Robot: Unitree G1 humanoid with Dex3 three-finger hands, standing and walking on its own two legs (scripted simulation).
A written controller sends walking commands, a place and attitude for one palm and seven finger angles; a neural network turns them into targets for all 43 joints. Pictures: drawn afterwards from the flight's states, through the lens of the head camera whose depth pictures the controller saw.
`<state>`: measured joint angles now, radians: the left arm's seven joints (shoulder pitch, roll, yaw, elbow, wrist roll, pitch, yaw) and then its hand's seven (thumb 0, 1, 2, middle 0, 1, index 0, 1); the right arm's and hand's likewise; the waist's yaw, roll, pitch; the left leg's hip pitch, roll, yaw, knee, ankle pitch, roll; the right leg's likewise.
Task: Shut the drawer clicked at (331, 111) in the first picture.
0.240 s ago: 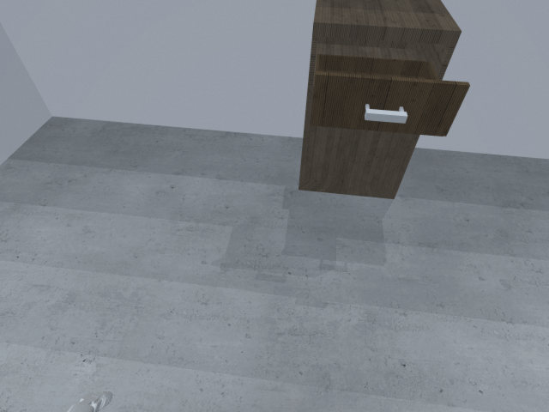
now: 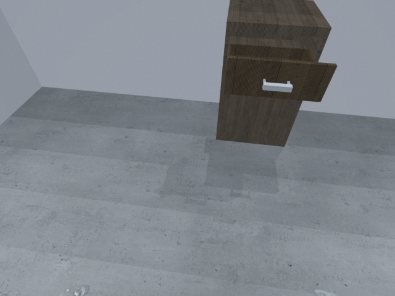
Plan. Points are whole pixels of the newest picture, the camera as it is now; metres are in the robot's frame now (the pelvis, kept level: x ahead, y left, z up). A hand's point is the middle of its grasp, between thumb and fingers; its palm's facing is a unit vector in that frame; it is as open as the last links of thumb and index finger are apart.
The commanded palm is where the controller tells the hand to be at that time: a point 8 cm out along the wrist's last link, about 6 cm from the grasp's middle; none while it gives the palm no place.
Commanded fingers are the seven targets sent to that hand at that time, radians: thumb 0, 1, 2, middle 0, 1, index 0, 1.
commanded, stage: stand and wait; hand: left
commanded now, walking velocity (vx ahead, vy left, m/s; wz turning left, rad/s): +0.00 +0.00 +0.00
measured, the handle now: (276, 84) +0.98 -0.29 -0.09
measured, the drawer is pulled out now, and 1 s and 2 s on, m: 0.28 0.28 0.28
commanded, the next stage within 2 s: look at it before walking up in 0.58 s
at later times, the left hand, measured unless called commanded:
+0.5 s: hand out of the picture +0.05 +0.24 -0.15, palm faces -0.02 -0.94 -0.34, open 7.4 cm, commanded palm none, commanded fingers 0.00 0.90 0.90 -0.20 -0.30 -0.20 -0.30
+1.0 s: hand out of the picture +0.04 +0.24 -0.15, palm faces -0.03 -0.94 -0.33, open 7.4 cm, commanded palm none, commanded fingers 0.00 0.90 0.90 -0.20 -0.30 -0.20 -0.30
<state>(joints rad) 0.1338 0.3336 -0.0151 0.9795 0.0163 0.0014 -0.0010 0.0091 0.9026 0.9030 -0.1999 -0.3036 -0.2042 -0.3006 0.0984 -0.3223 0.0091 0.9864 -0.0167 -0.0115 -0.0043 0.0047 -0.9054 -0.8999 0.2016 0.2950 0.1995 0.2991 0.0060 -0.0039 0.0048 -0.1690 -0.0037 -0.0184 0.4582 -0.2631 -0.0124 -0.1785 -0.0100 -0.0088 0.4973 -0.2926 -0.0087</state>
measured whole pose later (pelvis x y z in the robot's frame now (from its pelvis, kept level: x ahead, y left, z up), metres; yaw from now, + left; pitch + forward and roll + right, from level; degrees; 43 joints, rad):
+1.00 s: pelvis -0.03 +0.00 +0.01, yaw +0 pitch -2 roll +0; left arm 0.16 0.33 0.00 1.09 0.02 0.00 0.00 0.01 0.90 0.90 -0.20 -0.30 -0.20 -0.30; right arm 0.16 -0.32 0.01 1.11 -0.01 -0.01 0.00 0.00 -0.91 -0.90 0.20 0.29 0.20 0.30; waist 0.00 -0.01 0.03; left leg -0.16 0.01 -0.02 0.37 -0.18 -0.02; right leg -0.16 0.00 -0.01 0.40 -0.20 -0.01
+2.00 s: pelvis -0.04 -0.03 +0.00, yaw -17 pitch +2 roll +2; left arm 0.30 0.20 0.05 0.92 0.02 0.03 0.00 0.01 0.90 0.90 -0.20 -0.30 -0.20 -0.30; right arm 0.12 -0.24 -0.06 0.93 -0.02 0.04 -0.02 0.01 -0.91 -0.90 0.20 0.29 0.20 0.30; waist 0.05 -0.01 0.06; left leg -0.44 0.02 -0.03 1.01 -0.37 -0.06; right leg -0.32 0.11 0.14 0.46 -0.15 -0.08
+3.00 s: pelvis +0.17 -0.23 +0.00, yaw -46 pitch +0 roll -1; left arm 0.26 0.21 0.05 1.01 0.03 -0.06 0.00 0.00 0.93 0.90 -0.20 -0.30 -0.20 -0.30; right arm 0.22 -0.15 -0.04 0.97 -0.03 -0.03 0.01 0.00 -0.91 -0.90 0.20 0.29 0.19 0.30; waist -0.02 0.00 0.01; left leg -0.58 0.16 0.07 0.91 -0.23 -0.04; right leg -0.16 0.08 -0.08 0.43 -0.28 -0.09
